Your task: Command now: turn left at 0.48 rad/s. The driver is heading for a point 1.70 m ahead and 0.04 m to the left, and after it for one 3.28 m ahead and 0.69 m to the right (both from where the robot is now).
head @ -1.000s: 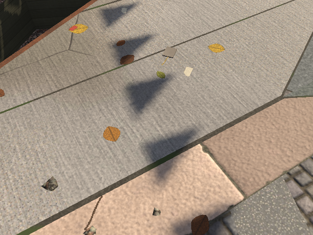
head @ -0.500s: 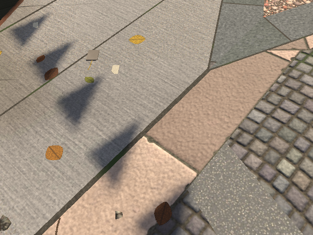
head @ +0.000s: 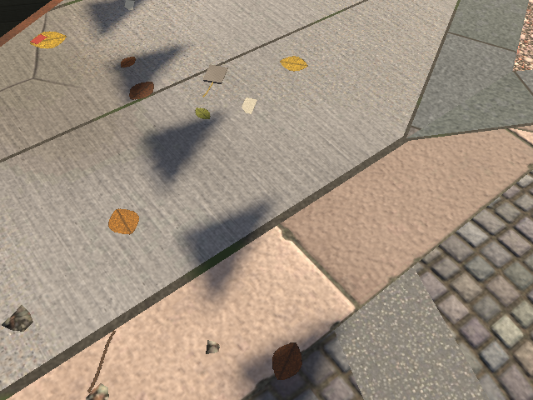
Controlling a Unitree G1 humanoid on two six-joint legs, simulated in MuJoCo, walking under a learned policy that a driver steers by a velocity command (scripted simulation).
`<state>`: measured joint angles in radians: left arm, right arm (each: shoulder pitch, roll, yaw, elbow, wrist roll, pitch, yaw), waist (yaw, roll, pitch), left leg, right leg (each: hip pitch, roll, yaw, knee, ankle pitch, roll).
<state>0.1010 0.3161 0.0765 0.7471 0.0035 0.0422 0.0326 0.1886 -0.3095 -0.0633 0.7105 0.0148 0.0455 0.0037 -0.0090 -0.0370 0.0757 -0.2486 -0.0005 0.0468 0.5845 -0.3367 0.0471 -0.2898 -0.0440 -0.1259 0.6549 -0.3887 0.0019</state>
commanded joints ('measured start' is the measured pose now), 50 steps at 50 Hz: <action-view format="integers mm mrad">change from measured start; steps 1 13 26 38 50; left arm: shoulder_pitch -119 -83 276 285 267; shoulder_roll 86 96 242 149 105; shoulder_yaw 23 30 53 16 4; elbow -123 -91 15 7 -50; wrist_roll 19 -19 -5 -26 -48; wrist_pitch -24 -61 -158 -111 -99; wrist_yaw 5 -15 -43 -17 -17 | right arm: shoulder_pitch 101 49 50 -187 92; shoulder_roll -236 -181 -22 -22 -88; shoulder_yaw -57 -38 28 26 -20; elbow -75 -93 -125 -178 -100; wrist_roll -40 3 -2 -9 -19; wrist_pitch -40 -46 -97 -165 -144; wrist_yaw -2 -36 -10 35 9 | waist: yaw -70 -42 69 85 -46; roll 206 203 -173 -78 129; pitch -173 -73 -138 -13 -123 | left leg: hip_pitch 251 199 -360 -278 298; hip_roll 401 181 -79 -5 324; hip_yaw -561 -459 -188 -47 -481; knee -261 -364 223 30 -335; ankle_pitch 704 -108 -164 245 -29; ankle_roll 337 190 11 -106 136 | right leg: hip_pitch -331 -309 452 148 -429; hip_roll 69 44 -252 -102 -34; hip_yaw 172 206 630 377 254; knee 476 125 -400 -478 609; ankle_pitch -325 99 -103 340 13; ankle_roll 56 93 -205 -202 -11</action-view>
